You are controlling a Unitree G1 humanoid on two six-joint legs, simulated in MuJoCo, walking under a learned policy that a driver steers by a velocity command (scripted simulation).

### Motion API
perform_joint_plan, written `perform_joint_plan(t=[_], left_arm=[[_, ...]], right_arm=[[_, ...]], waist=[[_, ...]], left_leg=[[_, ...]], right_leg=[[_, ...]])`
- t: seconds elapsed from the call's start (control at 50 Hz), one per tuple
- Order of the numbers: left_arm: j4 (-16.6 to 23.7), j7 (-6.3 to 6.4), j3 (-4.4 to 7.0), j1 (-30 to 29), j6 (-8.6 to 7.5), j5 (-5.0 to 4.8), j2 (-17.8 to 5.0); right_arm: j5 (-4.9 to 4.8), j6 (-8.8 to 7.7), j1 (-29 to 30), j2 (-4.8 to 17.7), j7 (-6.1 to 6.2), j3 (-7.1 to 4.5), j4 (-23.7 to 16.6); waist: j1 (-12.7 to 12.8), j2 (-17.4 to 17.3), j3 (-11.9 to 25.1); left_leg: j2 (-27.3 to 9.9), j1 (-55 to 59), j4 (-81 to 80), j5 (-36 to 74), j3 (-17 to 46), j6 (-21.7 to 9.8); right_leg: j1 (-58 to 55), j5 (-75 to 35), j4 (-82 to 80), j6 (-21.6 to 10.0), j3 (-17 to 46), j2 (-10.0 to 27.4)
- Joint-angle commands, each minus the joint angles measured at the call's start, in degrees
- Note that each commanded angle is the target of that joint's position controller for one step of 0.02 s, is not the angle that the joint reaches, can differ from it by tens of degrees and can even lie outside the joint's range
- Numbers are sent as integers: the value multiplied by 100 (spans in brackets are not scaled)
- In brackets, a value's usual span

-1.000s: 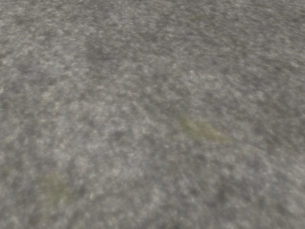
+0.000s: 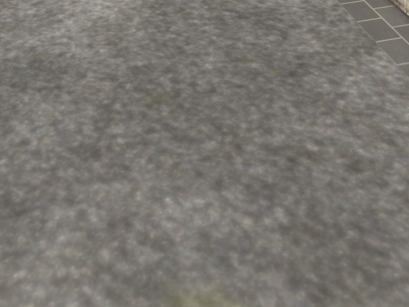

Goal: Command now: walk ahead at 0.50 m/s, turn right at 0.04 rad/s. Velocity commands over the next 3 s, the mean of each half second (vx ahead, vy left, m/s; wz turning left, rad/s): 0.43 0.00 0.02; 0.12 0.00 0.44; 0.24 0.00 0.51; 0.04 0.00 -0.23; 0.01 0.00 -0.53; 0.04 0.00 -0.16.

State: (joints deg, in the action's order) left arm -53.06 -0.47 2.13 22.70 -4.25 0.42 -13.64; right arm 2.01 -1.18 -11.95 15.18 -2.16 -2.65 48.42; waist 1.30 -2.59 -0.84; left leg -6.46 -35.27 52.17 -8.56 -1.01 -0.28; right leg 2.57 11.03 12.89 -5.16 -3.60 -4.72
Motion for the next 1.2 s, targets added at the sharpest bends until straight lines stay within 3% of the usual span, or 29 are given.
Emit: perform_joint_plan(t=[0.02, 0.1, 0.16, 0.2, 0.22, 0.24, 0.26, 0.28, 0.3, 0.32, 0.36, 0.4, 0.46, 0.6, 0.68, 0.7, 0.72, 0.74, 0.76, 0.78, 0.8, 0.82, 0.88, 0.96, 1.04, 1.12, 1.16, 1.18, 1.2], left_arm=[[175, 7, 130, 13, -108, -3, -681], [-78, 45, 139, 382, -98, 38, -771], [-209, 100, 157, 388, -69, 74, -860], [-251, 121, 177, 228, -55, 98, -960], [-266, 117, 166, 157, -30, 88, -946], [-147, 112, 99, 174, -42, 52, -778], [-30, 49, -27, 867, -52, -149, -134], [-105, 75, 118, 519, -41, 31, -705], [29, 55, 152, 67, -48, 35, -730], [59, 40, 118, -176, -73, 21, -617], [-42, 41, 90, -37, 66, 127, -399], [-103, 26, 72, 66, 180, 171, -244], [10, 32, 41, -299, 240, 158, -171], [334, 220, 10, -1273, 297, 25, -326], [301, 318, 67, -941, 208, 7, -442], [247, 347, 105, -653, 136, 63, -533], [285, 399, 211, -346, 65, 159, -991], [398, 370, 299, -526, 161, 21, -1408], [441, 357, 258, -501, 250, -36, -1094], [545, 367, 153, -777, 278, -8, -719], [644, 392, 96, -1168, 318, 37, -539], [706, 420, 75, -1339, 336, 67, -495], [701, 420, 101, -1223, 330, 99, -577], [682, 303, 218, -1011, 286, 104, -855], [733, 202, 345, -1023, 250, 133, -1149], [775, 103, 446, -1112, 303, 150, -1309], [812, 74, 437, -1338, 394, 132, -1134], [870, 18, 339, -1422, 427, 163, -749], [1101, -29, 155, -1489, 453, 219, -134]], right_arm=[[-23, -53, 509, 155, -16, 12, -425], [-44, -77, 1136, 195, 1, 43, -629], [-35, -122, 1186, 284, 29, 15, -695], [-24, -177, 503, 396, 99, -59, -489], [13, -232, -409, 492, 154, -127, -172], [136, -284, -1461, 878, 228, -246, 90], [183, -273, -1879, 1593, 241, -430, 158], [-78, -204, -1433, 1280, 193, -377, 128], [-129, -200, -782, 958, 182, -288, 33], [-108, -240, -427, 569, 164, -181, 0], [-134, -336, -285, 242, 190, -66, 142], [-139, -435, -522, 239, 177, -35, 320], [-154, -418, -581, 457, 192, -55, 450], [-121, -143, -852, 611, 235, -139, 511], [-125, 8, -572, 674, 306, -240, 411], [-184, 29, -446, 643, 319, -252, 345], [-249, 20, -572, 338, 323, -180, 161], [-263, 97, -1197, -21, 370, -142, 170], [-105, 199, -1232, 444, 399, -253, 285], [-55, 263, -948, 548, 368, -316, 302], [-51, 316, -743, 468, 332, -328, 257], [-38, 374, -598, 453, 290, -340, 198], [-69, 512, -599, 370, 209, -327, 147], [-13, 581, -51, 412, 5, -280, -165], [-28, 522, 246, 375, -202, -225, -407], [-106, 427, -77, 439, -250, -221, -384], [-94, 331, -970, 410, -189, -222, -11], [-68, 256, -1557, 690, -87, -306, 230], [-58, 190, -1607, 1233, -2, -356, -12]], waist=[[-28, 591, -401], [142, 589, -504], [57, 586, -522], [-283, 625, -146], [-680, 457, 341], [-1032, 82, 1030], [-766, -1343, 1754], [-708, -610, 1554], [-454, -271, 639], [-337, 59, 194], [-3, -57, -49], [98, -79, 122], [156, -178, 147], [-206, -367, 213], [-40, -322, 57], [104, -127, 98], [54, 768, 568], [-185, 1880, 834], [-135, 1326, 987], [-196, 764, 610], [-305, 657, 329], [-339, 852, 180], [-322, 978, 289], [-89, 1186, 245], [-54, 1004, 206], [-200, 989, 149], [-589, 532, 15], [-827, -640, -85], [-733, -1478, -289]], left_leg=[[11, -196, -744, 597, -103, 48], [187, -43, -1528, 763, -231, -122], [339, 208, -1884, 306, -283, -364], [675, 1237, -2140, -113, -437, -570], [829, 2355, -2496, 46, -515, -714], [-27, 3891, -2565, -302, 409, -989], [-1760, 5474, -3145, -831, 3343, -1802], [-1651, 5066, -3687, -988, 4003, -1780], [-1459, 4243, -3702, -1009, 2963, -1617], [-1240, 3512, -3855, 107, 2296, -1489], [-805, 2727, -3884, 2362, 1169, -1192], [-669, 2575, -3761, 4007, 721, -1209], [-414, 2582, -3670, 4691, 402, -1251], [-330, 2730, -3174, 3955, 809, -1188], [-322, 2648, -2613, 2746, 1472, -1001], [-109, 2343, -2199, 2144, 1479, -788], [372, 1870, -1097, 848, 1096, -522], [1450, 918, 124, -2814, 209, -325], [1190, 767, 1164, -3167, 257, -282], [990, 702, 1476, -2692, 396, -227], [821, 694, 1473, -2271, 411, -128], [727, 672, 1395, -1980, 383, -21], [807, 823, 1282, -1646, 182, 213], [543, 653, 329, -1431, 33, 163], [505, 1251, -672, -1550, -222, -59], [665, 2270, -1722, -1579, -597, -418], [892, 3451, -2763, -1321, -648, -628], [228, 3984, -3656, -2421, 564, -852], [-1333, 4123, -4322, -3905, 3277, -1282]], right_leg=[[194, -1649, -675, -707, 805, 1468], [-297, -2050, -544, -634, 715, 1612], [-732, -2795, -192, -547, 694, 1779], [-792, -4301, 744, -395, 532, 1705], [-551, -4482, 1833, -282, 314, 1463], [495, -3059, 3400, -170, 129, 1190], [2594, 786, 5676, 126, -130, 55], [3178, 1713, 6212, 21, 738, 99], [3390, 1237, 6199, -27, 772, 458], [3204, 873, 5887, -3, 715, 642], [2530, 773, 5368, 152, 620, 822], [2180, 724, 5125, 290, 475, 724], [2303, 325, 4295, 495, 270, 679], [2097, -155, 2837, 579, 261, 468], [1502, -65, 1675, 434, 432, 425], [896, -773, 1001, 353, 547, 600], [43, -2217, 831, 77, 1541, 1794], [-457, -4160, 810, -805, 2741, 3015], [-219, -3719, 718, -1192, 2816, 3091], [208, -2905, 594, -1089, 2297, 2729], [591, -2213, 444, -875, 1789, 2388], [767, -1833, 327, -717, 1428, 2155], [813, -1992, 352, -709, 797, 1928], [669, 1348, -369, -664, 1009, 2161], [922, 2070, -567, -514, 704, 2305], [1386, 2449, -442, -306, 295, 2312], [2189, 2843, 546, 23, -317, 1917], [3006, 2817, 2322, 262, -920, 1403], [4440, 2680, 4000, 537, -789, 705]])
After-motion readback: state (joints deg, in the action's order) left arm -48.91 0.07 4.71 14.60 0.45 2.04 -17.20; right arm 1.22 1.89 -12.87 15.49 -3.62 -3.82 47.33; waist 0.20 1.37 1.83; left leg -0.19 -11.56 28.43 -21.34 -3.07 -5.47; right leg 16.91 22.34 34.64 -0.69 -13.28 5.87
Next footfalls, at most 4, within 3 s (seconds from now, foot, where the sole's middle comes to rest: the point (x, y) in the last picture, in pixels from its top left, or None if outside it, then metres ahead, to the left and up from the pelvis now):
0.24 left None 0.30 0.12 -0.78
0.72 right None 0.44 -0.04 -0.78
1.18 left None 0.31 0.15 -0.78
1.60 right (187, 283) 0.59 0.13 -0.78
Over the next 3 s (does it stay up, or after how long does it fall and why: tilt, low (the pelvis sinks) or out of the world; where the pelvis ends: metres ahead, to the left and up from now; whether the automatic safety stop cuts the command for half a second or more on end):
stays up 0.45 0.14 -0.01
